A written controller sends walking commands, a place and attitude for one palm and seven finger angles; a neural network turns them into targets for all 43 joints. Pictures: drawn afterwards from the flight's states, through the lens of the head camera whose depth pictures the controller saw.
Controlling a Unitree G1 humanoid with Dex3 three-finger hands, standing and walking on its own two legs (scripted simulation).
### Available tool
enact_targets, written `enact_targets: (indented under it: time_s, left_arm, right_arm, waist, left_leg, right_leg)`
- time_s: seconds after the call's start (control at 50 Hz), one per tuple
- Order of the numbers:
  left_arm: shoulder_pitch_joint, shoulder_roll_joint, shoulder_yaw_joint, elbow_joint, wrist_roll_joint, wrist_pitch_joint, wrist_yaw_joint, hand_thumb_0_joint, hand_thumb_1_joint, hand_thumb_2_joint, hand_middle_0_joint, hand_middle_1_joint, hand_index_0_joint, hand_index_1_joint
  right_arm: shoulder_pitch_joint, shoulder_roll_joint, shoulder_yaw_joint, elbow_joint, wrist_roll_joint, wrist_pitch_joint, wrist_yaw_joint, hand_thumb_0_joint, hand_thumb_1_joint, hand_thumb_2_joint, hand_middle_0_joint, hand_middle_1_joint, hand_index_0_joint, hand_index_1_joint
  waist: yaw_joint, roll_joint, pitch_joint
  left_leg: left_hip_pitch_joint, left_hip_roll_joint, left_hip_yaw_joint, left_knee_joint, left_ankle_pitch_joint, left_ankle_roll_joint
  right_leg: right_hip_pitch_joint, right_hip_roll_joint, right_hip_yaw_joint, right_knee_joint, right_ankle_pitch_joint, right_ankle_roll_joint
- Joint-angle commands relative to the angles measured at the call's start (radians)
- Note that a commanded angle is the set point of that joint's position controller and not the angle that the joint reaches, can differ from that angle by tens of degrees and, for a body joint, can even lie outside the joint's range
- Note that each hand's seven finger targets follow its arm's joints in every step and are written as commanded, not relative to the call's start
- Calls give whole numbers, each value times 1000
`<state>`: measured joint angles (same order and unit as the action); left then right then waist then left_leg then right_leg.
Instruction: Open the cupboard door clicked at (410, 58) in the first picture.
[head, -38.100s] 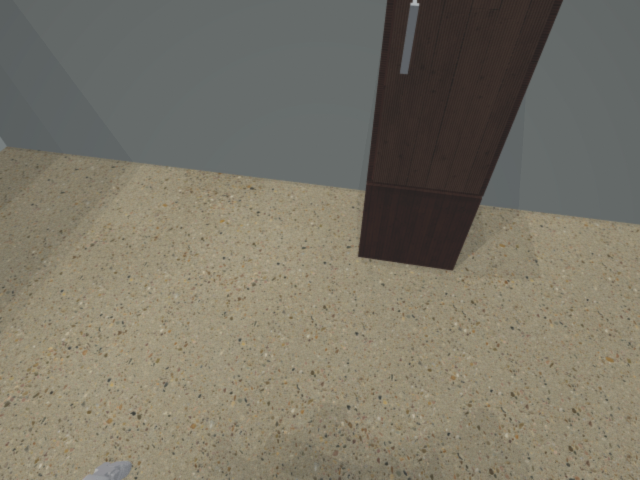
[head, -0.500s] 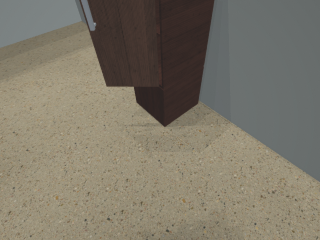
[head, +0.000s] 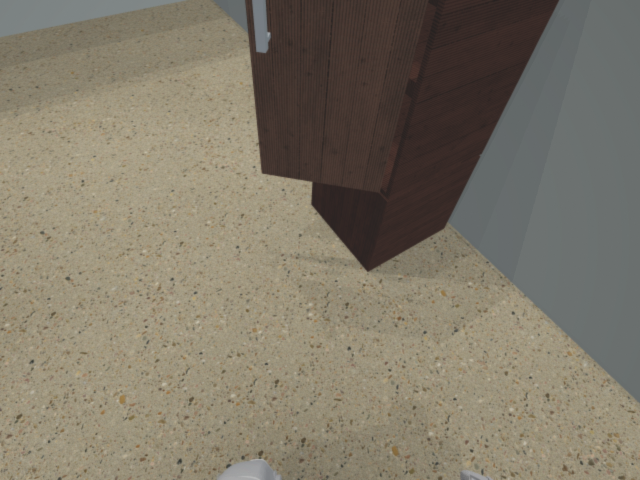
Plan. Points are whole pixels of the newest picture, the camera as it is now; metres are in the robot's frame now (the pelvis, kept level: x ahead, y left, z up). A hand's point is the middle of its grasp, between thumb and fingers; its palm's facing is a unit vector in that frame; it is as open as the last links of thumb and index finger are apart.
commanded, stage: take the last steps up to it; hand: left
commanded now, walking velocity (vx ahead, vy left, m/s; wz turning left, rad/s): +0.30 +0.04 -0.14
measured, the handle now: (262, 4) +0.87 +0.20 +0.14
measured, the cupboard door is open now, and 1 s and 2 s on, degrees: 47 47 47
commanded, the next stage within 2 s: come to a stop and stand still in 0.60 s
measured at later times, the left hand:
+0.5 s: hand (245, 342) +0.32 +0.15 -0.15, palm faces -0.12 -0.98 -0.18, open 7.4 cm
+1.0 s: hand (209, 351) +0.31 +0.21 -0.17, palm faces -0.04 -0.98 -0.17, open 7.4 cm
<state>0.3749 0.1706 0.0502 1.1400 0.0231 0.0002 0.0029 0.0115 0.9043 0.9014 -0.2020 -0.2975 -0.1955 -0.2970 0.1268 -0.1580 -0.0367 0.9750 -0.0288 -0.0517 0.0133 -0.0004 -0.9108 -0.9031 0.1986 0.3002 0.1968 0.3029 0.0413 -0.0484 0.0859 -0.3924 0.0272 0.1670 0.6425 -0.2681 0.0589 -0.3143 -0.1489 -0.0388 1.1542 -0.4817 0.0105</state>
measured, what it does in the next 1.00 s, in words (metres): walks ahead: right foot, then left foot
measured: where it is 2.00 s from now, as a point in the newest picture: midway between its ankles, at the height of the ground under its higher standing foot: (322, 457)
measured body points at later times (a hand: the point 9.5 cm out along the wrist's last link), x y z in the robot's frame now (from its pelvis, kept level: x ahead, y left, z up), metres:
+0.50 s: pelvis +0.18 +0.00 +0.00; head +0.22 -0.02 +0.45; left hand +0.33 +0.20 -0.13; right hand +0.06 -0.19 -0.15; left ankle +0.06 +0.09 -0.68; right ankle +0.21 -0.10 -0.72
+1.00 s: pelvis +0.29 +0.04 +0.02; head +0.34 +0.05 +0.46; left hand +0.31 +0.26 -0.15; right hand +0.38 -0.20 -0.13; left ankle +0.35 +0.12 -0.72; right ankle +0.22 -0.09 -0.66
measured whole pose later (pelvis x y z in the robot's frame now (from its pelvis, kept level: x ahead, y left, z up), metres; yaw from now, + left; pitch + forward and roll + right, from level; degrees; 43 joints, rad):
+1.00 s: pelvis +0.29 +0.04 +0.02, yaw -5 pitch +1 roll -1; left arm 0.25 0.17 0.04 1.07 0.02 0.06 0.02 0.01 0.91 0.90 -0.20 -0.30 -0.19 -0.30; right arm 0.09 -0.14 -0.02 1.01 -0.02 0.00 -0.05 0.00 -0.91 -0.90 0.20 0.30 0.20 0.30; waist 0.02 -0.02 0.09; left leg -0.32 0.05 0.13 0.52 -0.20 0.05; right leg -0.35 -0.02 -0.02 0.96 -0.56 0.03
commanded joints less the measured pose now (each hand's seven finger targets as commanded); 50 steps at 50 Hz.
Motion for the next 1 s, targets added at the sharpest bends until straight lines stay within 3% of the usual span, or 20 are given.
enact_targets:
  time_s: [0.0,0.1,0.32,0.36,0.38,0.4,0.42,0.44,0.46,0.5,0.54,0.6,0.68,0.72,0.74,0.78,0.8,0.84,0.88,0.98]
  left_arm:
    - [-62,25,14,-99,3,-33,-9,0,900,900,-200,-300,-200,-300]
    - [-88,15,16,-129,4,-11,-14,0,900,900,-200,-300,-200,-300]
    - [-316,33,4,-239,2,-21,-21,0,900,900,-200,-300,-200,-300]
    - [-277,40,5,-228,2,-25,-20,0,900,900,-200,-300,-200,-300]
    - [-204,55,10,-208,2,-32,-17,0,900,900,-200,-300,-200,-300]
    - [-75,82,23,-167,3,-42,-14,0,900,900,-200,-300,-200,-300]
    - [81,162,46,-120,8,-56,-4,0,900,900,-200,-300,-200,-300]
    - [149,239,60,-97,-6,-56,2,0,900,900,-200,-300,-200,-300]
    - [112,220,56,-105,-15,-60,14,0,900,900,-200,-300,-200,-300]
    - [-23,138,33,-134,-17,-59,22,0,900,900,-200,-300,-200,-300]
    - [-83,84,15,-140,-13,-71,19,0,900,900,-200,-300,-200,-300]
    - [-95,70,21,-134,-2,-79,15,0,900,900,-200,-300,-200,-300]
    - [-71,109,22,-95,-1,-75,6,0,900,900,-200,-300,-200,-300]
    - [-106,95,12,-87,-8,-61,13,0,900,900,-200,-300,-200,-300]
    - [-84,73,0,-81,-11,-54,18,0,900,900,-200,-300,-200,-300]
    - [-13,29,-21,-68,-21,-33,30,0,900,900,-200,-300,-200,-300]
    - [-1,29,-20,-63,-16,-20,38,0,900,900,-200,-300,-200,-300]
    - [-12,60,-18,-55,-16,16,34,0,900,900,-200,-300,-200,-300]
    - [-27,93,-3,-76,-12,36,34,0,900,900,-200,-300,-200,-300]
    - [-67,88,27,-138,-9,58,25,0,900,900,-200,-300,-200,-300]
  right_arm:
    - [204,-131,-23,29,2,-23,-36,0,-900,-900,200,300,200,300]
    - [221,-104,-22,45,2,-38,-37,0,-900,-900,200,300,200,300]
    - [336,-125,-11,121,-9,-24,-33,0,-900,-900,200,300,200,300]
    - [347,-125,-8,137,-8,-20,-35,0,-900,-900,200,300,200,300]
    - [340,-124,-7,143,-3,-18,-34,0,-900,-900,200,300,200,300]
    - [310,-124,-5,138,6,-20,-34,0,-900,-900,200,300,200,300]
    - [296,-102,-7,114,20,-24,-28,0,-900,-900,200,300,200,300]
    - [307,-80,-5,88,26,-22,-26,0,-900,-900,200,300,200,300]
    - [231,-103,-9,77,24,-15,-26,0,-900,-900,200,300,200,300]
    - [165,-59,-10,70,23,-1,-24,0,-900,-900,200,300,200,300]
    - [217,-20,-4,88,16,19,-19,0,-900,-900,200,300,200,300]
    - [256,22,-5,103,12,31,-10,0,-900,-900,200,300,200,300]
    - [180,10,-4,76,11,18,-2,0,-900,-900,200,300,200,300]
    - [208,-7,3,100,9,11,-11,0,-900,-900,200,300,200,300]
    - [238,-50,1,110,8,2,-17,0,-900,-900,200,300,200,300]
    - [237,-154,-9,102,12,5,-43,0,-900,-900,200,300,200,300]
    - [219,-175,-13,97,9,20,-48,0,-900,-900,200,300,200,300]
    - [162,-178,-11,83,13,33,-69,0,-900,-900,200,300,200,300]
    - [180,-204,-24,78,14,45,-87,0,-900,-900,200,300,200,300]
    - [93,-221,-52,20,8,63,-92,0,-900,-900,200,300,200,300]
  waist:
    - [-61,127,-58]
    - [-24,85,-40]
    - [-69,81,23]
    - [-51,87,-1]
    - [-17,57,-30]
    - [45,48,-95]
    - [94,-77,-197]
    - [84,-212,-235]
    - [90,-98,-180]
    - [25,-22,-62]
    - [-36,-46,-54]
    - [-64,-59,-73]
    - [-39,-93,-68]
    - [-71,-72,-65]
    - [-75,29,-100]
    - [-54,235,-177]
    - [-61,187,-136]
    - [-56,278,-81]
    - [-73,263,-88]
    - [-57,106,-193]
  left_leg:
    - [229,295,-260,-418,215,86]
    - [247,273,-183,-488,267,115]
    - [364,258,-113,-408,432,100]
    - [363,236,-85,-325,523,80]
    - [334,213,-70,-232,581,58]
    - [243,171,-37,-76,579,26]
    - [26,74,27,160,371,-22]
    - [-176,-42,18,472,-305,-65]
    - [-235,6,-128,574,-309,-55]
    - [-217,66,-170,547,-171,-61]
    - [-110,82,-149,425,-115,-80]
    - [-9,68,-101,217,-54,-94]
    - [51,31,-68,6,10,-97]
    - [193,10,-65,-162,162,-102]
    - [302,52,-109,-209,354,-91]
    - [350,282,-293,-189,816,34]
    - [266,306,-276,-218,778,67]
    - [255,312,-317,-270,920,89]
    - [288,360,-316,-236,1106,134]
    - [317,364,-283,-226,815,159]
  right_leg:
    - [-273,-21,35,128,154,-15]
    - [-281,-6,31,-70,262,-3]
    - [-193,60,-56,-473,263,-39]
    - [-91,95,-87,-535,253,-54]
    - [24,119,-100,-591,276,-65]
    - [233,102,-59,-640,346,-88]
    - [490,-82,189,-661,461,-168]
    - [614,-312,482,-787,639,-297]
    - [533,-311,450,-822,675,-308]
    - [320,-230,278,-858,693,-241]
    - [180,-169,124,-900,690,-191]
    - [112,-123,32,-917,614,-175]
    - [127,-107,40,-881,518,-158]
    - [74,-64,-5,-793,539,-108]
    - [41,-21,-25,-707,514,-69]
    - [32,63,-57,-615,126,3]
    - [84,78,-44,-569,3,3]
    - [20,79,-33,-428,-57,19]
    - [-51,83,30,-235,-115,13]
    - [-143,109,81,-60,-51,18]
